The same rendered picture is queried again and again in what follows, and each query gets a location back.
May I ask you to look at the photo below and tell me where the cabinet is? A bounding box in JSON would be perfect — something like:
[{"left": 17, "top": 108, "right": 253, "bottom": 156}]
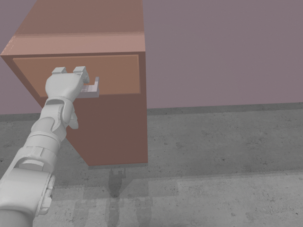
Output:
[{"left": 0, "top": 0, "right": 148, "bottom": 166}]

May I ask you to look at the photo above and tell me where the left robot upper arm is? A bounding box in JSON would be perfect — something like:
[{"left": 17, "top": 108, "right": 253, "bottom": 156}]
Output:
[{"left": 0, "top": 167, "right": 56, "bottom": 227}]

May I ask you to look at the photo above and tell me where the drawer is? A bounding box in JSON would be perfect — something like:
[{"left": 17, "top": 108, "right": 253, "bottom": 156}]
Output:
[{"left": 13, "top": 54, "right": 140, "bottom": 96}]

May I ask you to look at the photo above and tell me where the left robot hand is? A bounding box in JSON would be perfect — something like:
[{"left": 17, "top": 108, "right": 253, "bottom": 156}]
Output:
[{"left": 45, "top": 66, "right": 89, "bottom": 129}]

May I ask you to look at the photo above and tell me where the handle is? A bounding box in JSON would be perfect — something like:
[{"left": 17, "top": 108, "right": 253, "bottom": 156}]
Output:
[{"left": 76, "top": 77, "right": 99, "bottom": 98}]

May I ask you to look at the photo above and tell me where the left robot forearm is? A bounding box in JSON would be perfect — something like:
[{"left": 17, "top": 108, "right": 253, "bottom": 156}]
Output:
[{"left": 0, "top": 96, "right": 73, "bottom": 191}]

